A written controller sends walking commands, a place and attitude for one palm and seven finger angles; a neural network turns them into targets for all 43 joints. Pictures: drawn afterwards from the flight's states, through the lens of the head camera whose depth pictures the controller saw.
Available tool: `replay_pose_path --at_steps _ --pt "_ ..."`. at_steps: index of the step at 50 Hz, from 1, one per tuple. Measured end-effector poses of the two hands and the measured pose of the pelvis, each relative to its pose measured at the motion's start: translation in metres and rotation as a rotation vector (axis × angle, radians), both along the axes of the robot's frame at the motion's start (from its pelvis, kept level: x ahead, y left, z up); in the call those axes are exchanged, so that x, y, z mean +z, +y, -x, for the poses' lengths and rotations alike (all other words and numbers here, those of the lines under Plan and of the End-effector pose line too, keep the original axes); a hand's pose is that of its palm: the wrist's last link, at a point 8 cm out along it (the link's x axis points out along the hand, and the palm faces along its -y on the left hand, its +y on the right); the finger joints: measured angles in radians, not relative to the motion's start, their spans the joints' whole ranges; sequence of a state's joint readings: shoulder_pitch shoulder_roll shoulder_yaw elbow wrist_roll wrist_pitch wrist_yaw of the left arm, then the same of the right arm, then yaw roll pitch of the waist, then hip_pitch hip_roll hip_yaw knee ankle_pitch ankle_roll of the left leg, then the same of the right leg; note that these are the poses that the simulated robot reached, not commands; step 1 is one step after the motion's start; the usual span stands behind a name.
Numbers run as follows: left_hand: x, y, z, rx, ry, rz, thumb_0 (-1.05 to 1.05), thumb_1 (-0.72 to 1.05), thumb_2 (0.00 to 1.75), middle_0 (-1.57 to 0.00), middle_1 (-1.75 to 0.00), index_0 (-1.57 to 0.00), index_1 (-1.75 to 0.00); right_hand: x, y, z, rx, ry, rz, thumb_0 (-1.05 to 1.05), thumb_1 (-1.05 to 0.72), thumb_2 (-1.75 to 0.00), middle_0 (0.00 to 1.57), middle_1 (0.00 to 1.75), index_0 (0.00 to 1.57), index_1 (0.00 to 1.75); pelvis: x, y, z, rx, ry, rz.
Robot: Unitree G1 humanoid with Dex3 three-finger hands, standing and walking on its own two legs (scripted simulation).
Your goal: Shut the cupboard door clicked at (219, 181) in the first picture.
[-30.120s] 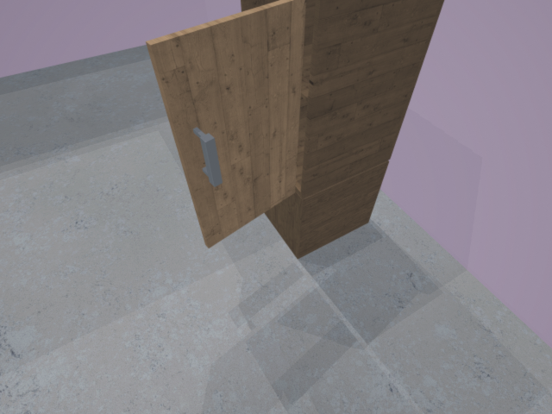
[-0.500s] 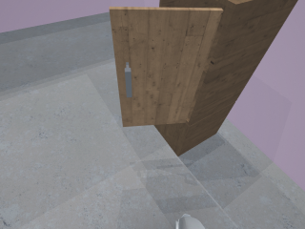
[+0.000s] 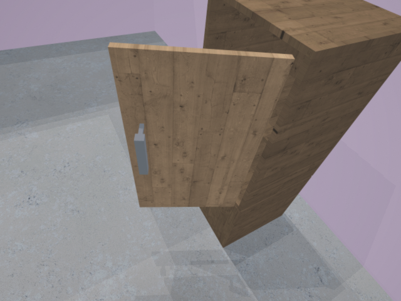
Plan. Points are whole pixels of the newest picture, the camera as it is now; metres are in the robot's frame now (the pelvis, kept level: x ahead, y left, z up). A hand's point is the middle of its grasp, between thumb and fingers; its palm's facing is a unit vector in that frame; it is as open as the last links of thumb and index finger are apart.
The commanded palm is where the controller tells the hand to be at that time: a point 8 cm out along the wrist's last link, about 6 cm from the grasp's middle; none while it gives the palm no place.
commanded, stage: come to a stop and stand still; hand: left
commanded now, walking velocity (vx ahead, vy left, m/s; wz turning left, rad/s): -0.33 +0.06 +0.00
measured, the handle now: (142, 149) +0.44 +0.18 +0.01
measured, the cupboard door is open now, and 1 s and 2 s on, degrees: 65 65 65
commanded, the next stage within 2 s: look again from close up in 1.06 s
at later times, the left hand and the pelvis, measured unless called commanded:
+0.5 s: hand out of the picture +0.04 +0.18 -0.15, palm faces +0.03 -0.96 -0.27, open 7.4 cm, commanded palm none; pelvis +0.01 -0.02 +0.02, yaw +0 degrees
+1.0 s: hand out of the picture +0.02 +0.25 -0.16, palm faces -0.06 -0.96 -0.26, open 7.4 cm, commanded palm none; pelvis -0.02 +0.06 +0.01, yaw -3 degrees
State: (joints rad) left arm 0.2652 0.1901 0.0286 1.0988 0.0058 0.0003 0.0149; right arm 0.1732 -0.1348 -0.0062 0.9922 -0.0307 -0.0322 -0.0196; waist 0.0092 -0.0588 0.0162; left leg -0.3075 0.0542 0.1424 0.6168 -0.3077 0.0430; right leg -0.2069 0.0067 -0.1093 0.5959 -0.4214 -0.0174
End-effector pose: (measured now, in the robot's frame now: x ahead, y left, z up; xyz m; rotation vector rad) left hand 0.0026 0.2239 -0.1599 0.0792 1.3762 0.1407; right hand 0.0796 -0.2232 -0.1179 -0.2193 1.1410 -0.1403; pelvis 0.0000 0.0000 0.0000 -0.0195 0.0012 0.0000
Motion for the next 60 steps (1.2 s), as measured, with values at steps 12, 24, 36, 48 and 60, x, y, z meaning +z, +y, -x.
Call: replay_pose_path --at_steps 12,24,36,48,60 --pt "0.032 -0.011 -0.031 -0.007 -0.007 -0.125 0.01 0.91 0.90 -0.20 -0.30 -0.20 -0.30 -0.023 -0.026 -0.023 -0.037 0.091 -0.076 0.00 -0.91 -0.90 0.21 0.30 0.20 0.30 0.005 -0.029 -0.018 0.007 0.019 -0.043" --pt "0.046 -0.003 -0.033 -0.035 -0.027 -0.145 0.00 0.90 0.90 -0.20 -0.30 -0.20 -0.30 -0.011 -0.053 -0.002 -0.059 0.151 -0.025 0.00 -0.91 -0.90 0.20 0.30 0.19 0.30 0.015 -0.023 -0.011 -0.005 0.016 -0.065" --pt "0.026 0.043 -0.044 -0.071 -0.135 -0.120 0.00 0.90 0.90 -0.20 -0.30 -0.20 -0.30 -0.012 0.011 0.012 -0.040 0.003 -0.024 0.00 -0.91 -0.90 0.20 0.30 0.19 0.30 -0.001 0.028 0.000 -0.020 -0.031 -0.009" --pt "0.037 0.075 -0.023 -0.127 -0.087 -0.124 0.00 0.90 0.90 -0.20 -0.30 -0.20 -0.30 -0.014 0.045 0.061 -0.061 0.079 -0.058 -0.01 -0.94 -0.90 0.21 0.30 0.20 0.30 0.007 0.056 0.018 -0.047 -0.006 -0.023" --pt "0.027 0.061 0.001 -0.118 0.024 -0.074 0.00 0.90 0.90 -0.19 -0.30 -0.20 -0.30 -0.012 0.043 0.091 -0.093 0.202 -0.044 0.00 -0.91 -0.90 0.20 0.30 0.20 0.30 0.010 0.053 0.008 -0.052 -0.002 -0.025"
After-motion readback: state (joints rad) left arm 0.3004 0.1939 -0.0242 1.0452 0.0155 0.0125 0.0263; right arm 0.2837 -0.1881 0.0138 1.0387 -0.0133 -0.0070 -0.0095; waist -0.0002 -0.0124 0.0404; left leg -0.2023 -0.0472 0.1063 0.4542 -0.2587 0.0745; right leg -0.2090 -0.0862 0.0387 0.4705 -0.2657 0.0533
